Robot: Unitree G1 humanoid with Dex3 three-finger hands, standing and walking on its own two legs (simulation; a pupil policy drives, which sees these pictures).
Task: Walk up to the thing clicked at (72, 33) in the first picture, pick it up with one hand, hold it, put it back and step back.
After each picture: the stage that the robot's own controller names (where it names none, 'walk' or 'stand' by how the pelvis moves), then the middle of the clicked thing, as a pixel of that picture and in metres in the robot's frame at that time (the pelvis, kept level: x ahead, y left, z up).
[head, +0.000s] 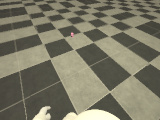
stand; (72, 35) +1.99 +0.62 -0.72
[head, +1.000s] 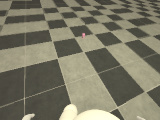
walk; (83, 35) +1.90 +0.33 -0.69
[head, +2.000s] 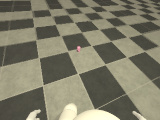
walk; (78, 49) +1.30 +0.29 -0.69
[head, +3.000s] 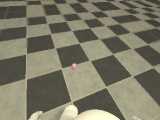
walk; (74, 66) +0.86 +0.26 -0.70
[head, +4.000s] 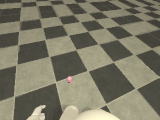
walk; (69, 79) +0.59 +0.26 -0.70
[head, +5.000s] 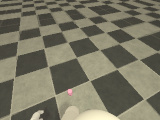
stand; (70, 92) +0.43 +0.26 -0.69
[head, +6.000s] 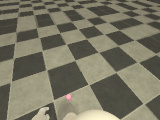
stand; (68, 97) +0.36 +0.26 -0.72
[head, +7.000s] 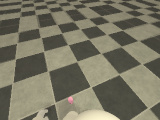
stand; (70, 100) +0.32 +0.23 -0.72
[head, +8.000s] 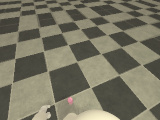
stand; (70, 100) +0.32 +0.22 -0.72
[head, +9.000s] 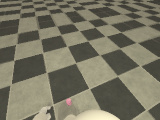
stand; (68, 102) +0.31 +0.24 -0.73
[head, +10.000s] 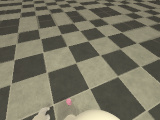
stand; (68, 102) +0.31 +0.24 -0.73
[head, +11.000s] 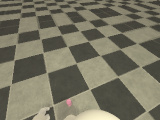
go down; (69, 102) +0.31 +0.24 -0.73
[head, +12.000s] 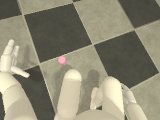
go down; (62, 61) +0.40 +0.26 -0.34
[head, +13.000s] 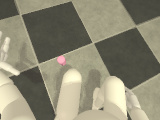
go down; (62, 60) +0.39 +0.27 -0.31
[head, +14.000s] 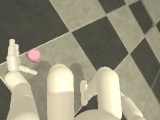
close in; (35, 56) +0.38 +0.30 -0.22
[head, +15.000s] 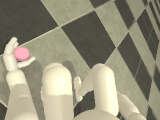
close; (22, 55) +0.38 +0.31 -0.22
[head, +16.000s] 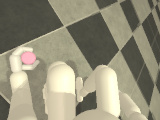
lift; (28, 59) +0.34 +0.30 -0.22
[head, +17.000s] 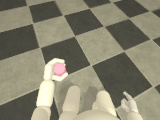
lift; (60, 72) +0.31 +0.21 +0.00
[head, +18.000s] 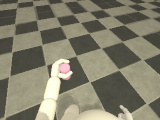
hold; (65, 72) +0.33 +0.19 +0.02
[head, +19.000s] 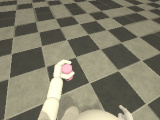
hold; (67, 72) +0.33 +0.18 +0.01
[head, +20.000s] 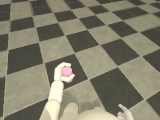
crouch; (67, 74) +0.33 +0.17 -0.03
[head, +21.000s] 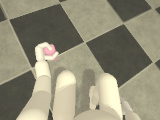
lower; (51, 53) +0.43 +0.26 -0.11
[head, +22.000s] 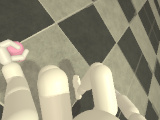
lower; (17, 52) +0.40 +0.31 -0.22
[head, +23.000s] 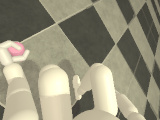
lower; (18, 52) +0.39 +0.32 -0.22
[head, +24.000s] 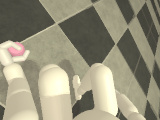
lower; (18, 52) +0.39 +0.32 -0.22
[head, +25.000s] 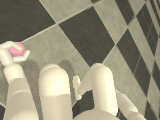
lower; (19, 53) +0.39 +0.32 -0.22
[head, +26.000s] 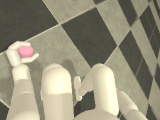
open; (26, 53) +0.38 +0.29 -0.22
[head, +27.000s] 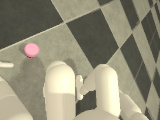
stand; (31, 51) +0.38 +0.28 -0.22
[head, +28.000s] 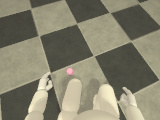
walk; (70, 71) +0.39 +0.22 -0.46
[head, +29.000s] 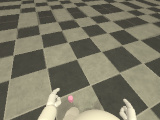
stand; (70, 99) +0.34 +0.20 -0.66
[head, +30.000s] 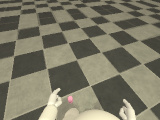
stand; (70, 99) +0.34 +0.21 -0.67
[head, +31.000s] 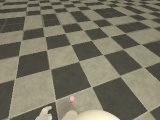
stand; (72, 99) +0.35 +0.20 -0.71
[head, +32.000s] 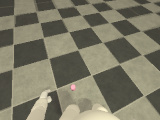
walk; (73, 87) +0.39 +0.17 -0.70
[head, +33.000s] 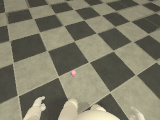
walk; (73, 73) +0.58 +0.21 -0.70
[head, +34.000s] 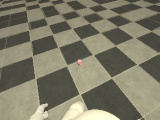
stand; (79, 62) +0.93 +0.28 -0.70
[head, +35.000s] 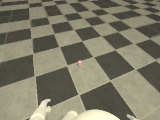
stand; (79, 63) +0.95 +0.21 -0.72
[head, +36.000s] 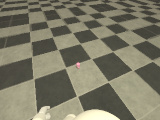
stand; (78, 65) +0.96 +0.24 -0.73
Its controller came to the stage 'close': yes
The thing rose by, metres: 0.72
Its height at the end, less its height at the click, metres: +0.00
